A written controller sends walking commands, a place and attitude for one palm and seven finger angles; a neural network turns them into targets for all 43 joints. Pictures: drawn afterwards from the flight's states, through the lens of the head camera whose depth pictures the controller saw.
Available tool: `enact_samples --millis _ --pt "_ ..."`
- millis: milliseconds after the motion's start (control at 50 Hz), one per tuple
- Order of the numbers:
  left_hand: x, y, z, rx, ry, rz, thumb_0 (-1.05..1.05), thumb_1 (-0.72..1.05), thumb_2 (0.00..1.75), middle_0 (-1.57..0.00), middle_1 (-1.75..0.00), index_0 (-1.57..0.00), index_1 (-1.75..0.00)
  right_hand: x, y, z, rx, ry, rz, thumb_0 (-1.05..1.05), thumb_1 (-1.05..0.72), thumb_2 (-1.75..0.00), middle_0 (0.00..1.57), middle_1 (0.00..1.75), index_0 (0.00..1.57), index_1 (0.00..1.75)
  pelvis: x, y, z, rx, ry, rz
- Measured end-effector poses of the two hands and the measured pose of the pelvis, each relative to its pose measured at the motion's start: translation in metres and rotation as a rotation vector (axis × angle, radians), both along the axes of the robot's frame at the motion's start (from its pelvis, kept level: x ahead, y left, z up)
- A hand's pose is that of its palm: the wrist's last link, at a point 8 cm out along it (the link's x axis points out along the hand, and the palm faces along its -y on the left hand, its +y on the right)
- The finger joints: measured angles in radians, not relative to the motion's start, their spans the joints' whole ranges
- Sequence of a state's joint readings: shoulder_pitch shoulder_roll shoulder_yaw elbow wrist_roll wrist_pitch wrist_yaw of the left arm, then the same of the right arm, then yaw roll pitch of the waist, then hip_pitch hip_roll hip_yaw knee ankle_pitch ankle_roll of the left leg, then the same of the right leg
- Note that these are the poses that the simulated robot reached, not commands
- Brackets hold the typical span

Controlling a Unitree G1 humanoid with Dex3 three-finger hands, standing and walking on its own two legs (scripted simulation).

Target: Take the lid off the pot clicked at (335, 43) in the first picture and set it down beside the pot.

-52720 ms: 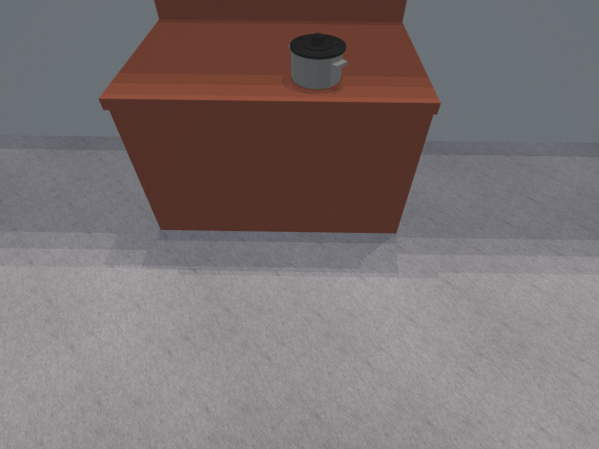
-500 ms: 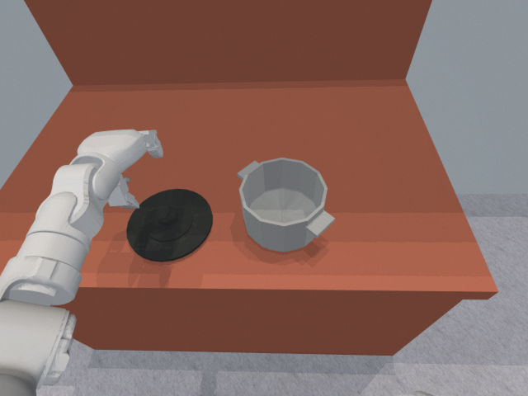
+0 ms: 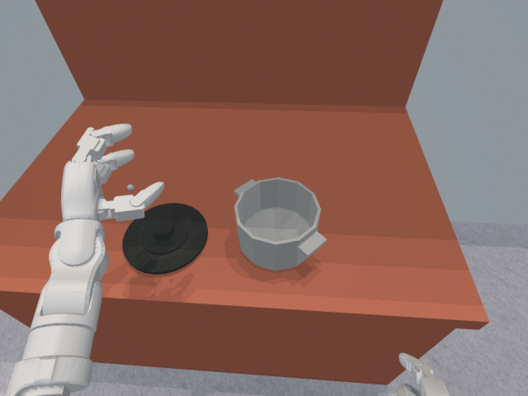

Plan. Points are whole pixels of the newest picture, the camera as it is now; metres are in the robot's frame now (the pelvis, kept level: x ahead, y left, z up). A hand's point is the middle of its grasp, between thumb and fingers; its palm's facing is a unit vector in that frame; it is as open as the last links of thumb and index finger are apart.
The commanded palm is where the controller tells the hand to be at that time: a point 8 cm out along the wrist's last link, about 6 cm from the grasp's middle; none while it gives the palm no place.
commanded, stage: draw the hand back to the body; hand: left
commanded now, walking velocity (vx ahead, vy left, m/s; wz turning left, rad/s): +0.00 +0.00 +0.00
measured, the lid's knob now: (163, 229) +0.44 +0.25 -0.07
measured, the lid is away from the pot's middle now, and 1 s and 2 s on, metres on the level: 0.24 0.24 0.24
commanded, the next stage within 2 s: step back with the hand held close in 1.38 s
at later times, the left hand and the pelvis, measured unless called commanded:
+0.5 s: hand (100, 235) +0.27 +0.22 +0.15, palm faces +0.36 -0.89 -0.27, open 8.1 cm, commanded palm +0.22 +0.26 +0.17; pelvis -0.01 -0.01 +0.00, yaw +1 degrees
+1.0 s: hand (53, 294) +0.19 +0.24 +0.15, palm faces +0.38 -0.86 -0.33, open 7.4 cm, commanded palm +0.14 +0.28 +0.17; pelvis -0.02 +0.01 +0.00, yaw +1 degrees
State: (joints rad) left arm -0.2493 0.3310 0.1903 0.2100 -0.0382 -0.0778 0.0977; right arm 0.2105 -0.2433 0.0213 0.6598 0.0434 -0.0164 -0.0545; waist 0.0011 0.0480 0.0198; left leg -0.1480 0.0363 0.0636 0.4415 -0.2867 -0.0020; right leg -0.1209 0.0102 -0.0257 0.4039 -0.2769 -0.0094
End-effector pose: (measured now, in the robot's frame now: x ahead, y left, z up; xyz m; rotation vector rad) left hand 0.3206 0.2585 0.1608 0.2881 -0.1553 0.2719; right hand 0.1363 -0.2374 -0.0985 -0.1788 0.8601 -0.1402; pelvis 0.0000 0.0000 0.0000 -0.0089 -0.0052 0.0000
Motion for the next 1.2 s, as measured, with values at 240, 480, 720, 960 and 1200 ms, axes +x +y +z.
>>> enact_samples --millis 240,480,720,960,1200 --pt "-0.044 0.000 0.003 0.021 -0.028 0.051 0.00 0.37 0.78 -0.30 -0.59 -0.30 -0.59 0.018 -0.017 0.004 -0.011 -0.041 0.012 0.01 -0.90 -0.90 0.20 0.30 0.20 0.30 0.000 -0.012 0.000 0.005 -0.014 0.006" --pt "-0.085 0.006 0.005 0.029 -0.034 0.080 0.01 0.65 0.84 -0.25 -0.44 -0.25 -0.44 0.032 -0.006 0.016 0.012 -0.129 0.050 0.01 -0.90 -0.90 0.20 0.30 0.20 0.30 -0.009 -0.014 0.001 0.005 -0.036 0.011" --pt "-0.126 0.014 0.007 0.060 -0.036 0.091 0.01 0.86 0.89 -0.21 -0.32 -0.21 -0.32 0.025 0.008 0.018 0.023 -0.143 0.077 0.01 -0.90 -0.90 0.20 0.30 0.20 0.30 -0.017 -0.007 0.002 0.001 -0.049 0.014" --pt "-0.160 0.025 0.006 0.083 -0.017 0.104 0.01 0.89 0.89 -0.21 -0.30 -0.21 -0.30 0.023 0.019 0.022 0.007 -0.157 0.088 0.01 -0.90 -0.90 0.20 0.30 0.20 0.30 -0.020 0.004 0.001 -0.005 -0.051 0.013" --pt "-0.191 0.037 0.008 0.118 0.008 0.131 0.01 0.90 0.90 -0.21 -0.30 -0.21 -0.30 0.034 0.035 0.028 0.002 -0.186 0.107 0.01 -0.90 -0.90 0.20 0.30 0.20 0.30 -0.017 0.014 0.000 -0.011 -0.046 0.015"
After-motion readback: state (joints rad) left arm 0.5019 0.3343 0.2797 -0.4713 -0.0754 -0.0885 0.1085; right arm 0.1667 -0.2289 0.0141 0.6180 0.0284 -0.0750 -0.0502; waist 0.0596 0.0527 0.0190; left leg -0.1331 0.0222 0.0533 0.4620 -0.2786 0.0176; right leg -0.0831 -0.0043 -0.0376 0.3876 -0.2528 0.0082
